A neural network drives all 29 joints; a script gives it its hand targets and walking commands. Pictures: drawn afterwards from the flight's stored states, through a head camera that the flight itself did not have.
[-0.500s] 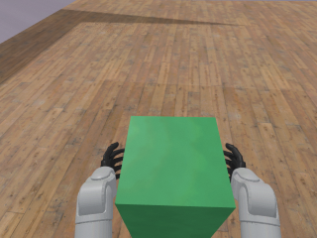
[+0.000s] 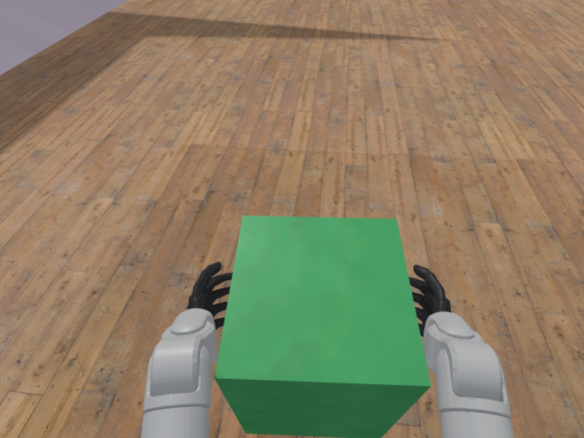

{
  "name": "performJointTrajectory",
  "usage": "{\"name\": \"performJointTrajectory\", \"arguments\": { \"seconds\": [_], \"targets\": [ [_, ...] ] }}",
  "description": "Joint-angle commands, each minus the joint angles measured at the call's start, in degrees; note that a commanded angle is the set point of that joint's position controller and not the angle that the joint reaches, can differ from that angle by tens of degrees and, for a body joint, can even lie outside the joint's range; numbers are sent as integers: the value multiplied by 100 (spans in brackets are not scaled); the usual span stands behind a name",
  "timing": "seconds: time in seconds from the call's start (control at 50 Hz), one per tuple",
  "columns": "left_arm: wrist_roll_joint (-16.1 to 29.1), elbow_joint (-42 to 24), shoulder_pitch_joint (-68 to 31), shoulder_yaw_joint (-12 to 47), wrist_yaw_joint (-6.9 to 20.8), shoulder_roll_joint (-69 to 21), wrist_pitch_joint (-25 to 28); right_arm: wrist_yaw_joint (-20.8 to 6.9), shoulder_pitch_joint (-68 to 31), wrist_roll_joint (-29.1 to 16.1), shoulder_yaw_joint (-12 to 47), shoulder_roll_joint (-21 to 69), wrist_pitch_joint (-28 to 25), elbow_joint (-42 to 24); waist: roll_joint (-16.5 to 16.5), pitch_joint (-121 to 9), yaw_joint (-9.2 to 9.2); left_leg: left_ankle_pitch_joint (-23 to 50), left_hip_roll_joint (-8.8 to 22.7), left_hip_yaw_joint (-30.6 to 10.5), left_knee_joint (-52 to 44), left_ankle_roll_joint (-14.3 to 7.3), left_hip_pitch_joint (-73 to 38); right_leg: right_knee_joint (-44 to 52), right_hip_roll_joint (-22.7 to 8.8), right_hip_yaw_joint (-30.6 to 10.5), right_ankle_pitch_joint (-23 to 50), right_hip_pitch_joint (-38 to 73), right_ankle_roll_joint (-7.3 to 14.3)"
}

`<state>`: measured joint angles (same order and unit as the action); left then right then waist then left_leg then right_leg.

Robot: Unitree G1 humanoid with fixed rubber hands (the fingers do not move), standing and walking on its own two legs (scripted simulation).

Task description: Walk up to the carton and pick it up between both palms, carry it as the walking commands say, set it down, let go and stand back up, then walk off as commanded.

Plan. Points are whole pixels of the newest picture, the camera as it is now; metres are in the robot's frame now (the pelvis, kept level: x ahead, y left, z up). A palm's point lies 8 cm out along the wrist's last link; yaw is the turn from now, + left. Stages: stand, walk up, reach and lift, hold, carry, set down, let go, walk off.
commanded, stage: carry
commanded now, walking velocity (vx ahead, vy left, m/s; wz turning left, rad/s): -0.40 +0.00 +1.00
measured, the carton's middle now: (315, 334) +0.29 -0.01 -0.03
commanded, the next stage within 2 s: none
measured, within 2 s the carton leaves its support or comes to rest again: neither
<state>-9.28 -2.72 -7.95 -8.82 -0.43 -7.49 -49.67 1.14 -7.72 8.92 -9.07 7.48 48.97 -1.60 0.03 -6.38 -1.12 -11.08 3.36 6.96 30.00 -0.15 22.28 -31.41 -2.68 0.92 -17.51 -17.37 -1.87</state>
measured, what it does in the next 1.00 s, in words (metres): walks backwards, turning left: right foot, then left foot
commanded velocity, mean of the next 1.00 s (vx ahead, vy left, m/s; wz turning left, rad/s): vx -0.40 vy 0.00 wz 1.00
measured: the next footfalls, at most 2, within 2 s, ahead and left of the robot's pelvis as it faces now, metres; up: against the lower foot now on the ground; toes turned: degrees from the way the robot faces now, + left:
right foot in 0.66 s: -0.11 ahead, -0.12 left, +0.00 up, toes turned +21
left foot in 0.98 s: -0.34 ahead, +0.10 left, +0.00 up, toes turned +49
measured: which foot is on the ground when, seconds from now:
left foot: down 0.00-0.66, up 0.68-0.96, down 0.98-1.00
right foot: down 0.00-0.36, up 0.38-0.64, down 0.66-0.98, up 1.00-1.00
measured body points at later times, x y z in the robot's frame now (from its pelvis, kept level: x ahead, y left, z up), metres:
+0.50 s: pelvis -0.10 +0.00 -0.02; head -0.07 +0.03 +0.43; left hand +0.10 +0.24 +0.04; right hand +0.21 -0.05 +0.04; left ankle -0.01 +0.11 -0.73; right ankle -0.07 -0.15 -0.67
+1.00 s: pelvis -0.26 -0.04 -0.03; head -0.25 -0.03 +0.42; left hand -0.16 +0.26 +0.06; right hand +0.06 +0.04 +0.06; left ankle -0.37 +0.07 -0.74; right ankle -0.14 -0.14 -0.73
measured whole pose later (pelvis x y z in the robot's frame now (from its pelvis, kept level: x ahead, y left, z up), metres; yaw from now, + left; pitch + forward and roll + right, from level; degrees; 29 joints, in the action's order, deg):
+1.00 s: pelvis -0.26 -0.04 -0.03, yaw +45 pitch +4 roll +2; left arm -5.8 -26.1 -7.2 -7.2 -3.4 -7.4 -66.7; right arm 5.4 -9.7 3.1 -7.5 7.8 67.3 -23.5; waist 1.6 -2.0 -3.5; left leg -17.4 3.3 2.4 38.4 2.4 22.8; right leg -48.0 -17.1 15.7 -24.4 -27.1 -3.5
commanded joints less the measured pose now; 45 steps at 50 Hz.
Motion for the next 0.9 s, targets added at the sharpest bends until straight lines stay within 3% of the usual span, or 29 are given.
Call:
{"name": "performJointTrajectory", "arguments": {
  "seconds": [0.0, 0.06, 0.12, 0.16, 0.18, 0.2, 0.22, 0.24, 0.26, 0.3, 0.32, 0.34, 0.36, 0.38, 0.42, 0.46, 0.52, 0.58, 0.62, 0.64, 0.66, 0.68, 0.7, 0.72, 0.74, 0.76, 0.8, 0.84, 0.88],
  "targets": [
    [1621, -1056, -2513, 3722, 1009, -4409, -7, -1112, -2600, -1802, 3916, 4753, 65, -1173, -87, -1272, 28, 1859, 592, -654, -96, 27, -854, 88, -545, -172, 1576, 149, 131],
    [1916, -1680, -2207, 3998, 878, -4372, -610, -1049, -2335, -2218, 4282, 4671, 680, -1824, -229, -1703, 52, 3560, 720, -792, 447, -29, -872, -624, -644, 38, 2245, 168, -2],
    [1950, -1746, -1726, 4063, 833, -4299, -1115, -1036, -1924, -2325, 4421, 4596, 1240, -1900, -115, -1830, 82, 3893, 673, -857, 849, -97, -539, -878, -796, 79, 2822, 236, 75],
    [2021, -1874, -1740, 4129, 875, -4388, -1316, -1083, -2012, -2435, 4553, 4689, 1468, -2067, 238, -1662, 103, 2927, 484, -778, 1073, -51, 9, -688, -1083, -45, 3064, 311, 253],
    [2078, -1979, -1847, 4164, 901, -4430, -1393, -1111, -2136, -2508, 4614, 4756, 1553, -2180, 574, -1516, 112, 2080, 302, -634, 1252, -5, 347, -415, -1364, -215, 3012, 281, 390],
    [2136, -2082, -1970, 4193, 924, -4479, -1461, -1135, -2320, -2577, 4653, 4786, 1621, -2291, 983, -1375, 126, 933, 108, -448, 1592, -2, 518, -95, -1729, -390, 2841, 44, 560],
    [2181, -2142, -2109, 4208, 941, -4527, -1525, -1157, -2498, -2618, 4655, 4806, 1682, -2343, 1459, -1254, 133, -922, -76, -300, 2149, -50, 488, 202, -2115, -565, 2645, -425, 803],
    [2216, -2198, -2294, 4209, 947, -4536, -1596, -1175, -2594, -2620, 4649, 4810, 1728, -2307, 1437, -1051, 133, -1851, -116, -297, 2584, -58, 563, 434, -2323, -599, 2399, -707, 988],
    [2209, -2211, -2355, 4188, 937, -4557, -1658, -1190, -2652, -2654, 4654, 4822, 1763, -2299, 1143, -890, 115, -1950, -19, -357, 2631, -46, 634, 400, -2310, -447, 2286, -723, 990],
    [2177, -2189, -2289, 4127, 903, -4611, -1734, -1202, -2679, -2759, 4643, 4887, 1847, -2277, 917, -863, 60, -1103, 97, -398, 1531, -17, 435, -286, -1958, 116, 1954, -476, 575],
    [2205, -2171, -2267, 4123, 898, -4659, -1767, -1206, -2649, -2755, 4591, 4902, 1873, -2232, 457, -846, 62, -326, 148, -662, 678, 20, 140, -1017, -1639, 491, 1547, -577, 308],
    [2180, -2110, -2182, 4117, 886, -4675, -1793, -1216, -2484, -2738, 4460, 4844, 1893, -2063, -725, -939, 120, 1838, 924, -1986, 56, -57, -370, -1971, -1149, 737, 118, -1230, -70],
    [2190, -2110, -2116, 4229, 879, -4705, -1810, -1240, -2049, -2598, 4302, 4838, 1858, -1910, -2380, -1234, 70, 3623, 2136, -3878, -613, -680, -829, -2832, -214, 616, -2469, -2187, -300],
    [2169, -2131, -2173, 4385, 892, -4860, -1773, -1261, -2011, -2625, 4338, 4946, 1850, -2121, -1748, -1452, 43, 3655, 1872, -3826, -726, -785, -833, -3576, -125, 29, -2645, -1998, -226],
    [2437, -2398, -2296, 4578, 945, -5081, -1705, -1244, -2264, -2582, 4404, 5112, 1769, -2464, -847, -1508, 123, 1320, 1362, -3049, -907, -540, -626, -3697, -140, -121, -1396, -1946, -35],
    [2688, -2832, -2429, 4824, 971, -5138, -1657, -1193, -2276, -2583, 4383, 5123, 1692, -2723, -852, -1494, 172, 105, 934, -2609, -1239, -360, -492, -3493, -80, -36, -827, -1659, 15],
    [2772, -3167, -2271, 4907, 935, -4948, -1671, -1128, -2082, -2627, 4443, 4865, 1704, -2962, -1046, -1603, 203, -71, 686, -2483, -1712, -13, -727, -2425, 259, 202, -1038, -950, 112],
    [2679, -2985, -1791, 4813, 922, -4769, -1747, -1098, -1806, -2491, 4378, 4602, 1793, -2866, -1434, -1585, 226, 197, 381, -2256, -2390, 586, -962, -743, 707, 560, -1182, 233, 278],
    [2636, -2796, -1671, 4665, 965, -4725, -1774, -1098, -1768, -2384, 4406, 4541, 1838, -2733, -1704, -1529, 176, 93, -41, -1841, -2675, 1115, -688, 854, 764, 829, -1194, 1424, 339],
    [2610, -2693, -1644, 4559, 994, -4733, -1777, -1093, -1849, -2352, 4469, 4534, 1858, -2714, -1443, -1376, 196, 40, -416, -1475, -2465, 1406, -284, 2071, 609, 756, -1010, 2140, 366],
    [2546, -2554, -1740, 4447, 1005, -4755, -1751, -1087, -1875, -2404, 4544, 4518, 1894, -2731, 836, -1471, 121, -426, -961, -713, -107, 1348, 66, 2345, -876, -541, -1120, 2003, 674],
    [2480, -2501, -1785, 4373, 1035, -4798, -1712, -1089, -2088, -2492, 4567, 4448, 1884, -2800, 2489, -1032, 123, -2315, -964, -291, 2984, 1062, 853, 2079, -2961, -1512, 268, 163, 1532],
    [2549, -2464, -2074, 4378, 1090, -4874, -1780, -1076, -2121, -2288, 4540, 4666, 1867, -2560, 1711, -422, -32, -2493, -385, -632, 4413, 803, 1465, 2148, -3386, -819, 1628, -482, 1608],
    [2566, -2510, -2061, 4392, 1134, -4899, -1787, -1078, -2167, -2324, 4591, 4865, 1840, -2588, 1023, -257, -101, -2081, -157, -877, 5049, 569, 1298, 1596, -2817, 33, 2594, -679, 1250],
    [2609, -2626, -2137, 4404, 1154, -4801, -1776, -1057, -2199, -2371, 4610, 4981, 1817, -2536, 643, -246, -101, -1609, -180, -972, 5049, 396, 1279, 997, -2266, 519, 3123, -350, 893],
    [2657, -2640, -2206, 4408, 1146, -4696, -1778, -1012, -2220, -2424, 4638, 5045, 1786, -2463, 469, -279, -73, -1261, -303, -896, 4595, 361, 1485, 537, -1868, 719, 3522, 259, 739],
    [2589, -2617, -2066, 4170, 1084, -4536, -1753, -945, -2291, -2593, 4641, 4915, 1758, -2460, 894, -523, 18, -1056, -408, -366, 3456, 437, 1605, 34, -1572, 1009, 4622, 1191, 707],
    [2397, -2555, -1818, 3998, 1027, -4471, -1743, -934, -2404, -2800, 4703, 4838, 1806, -2591, 1392, -814, 137, -1272, -304, -25, 2542, 378, 1201, -316, -1670, 1200, 5420, 1501, 767],
    [2223, -2416, -1571, 3909, 975, -4460, -1772, -966, -2440, -2952, 4753, 4816, 1901, -2596, 1608, -1076, 221, -1324, -289, 174, 1882, 226, 892, -599, -1901, 1114, 5632, 1604, 806]
  ]
}}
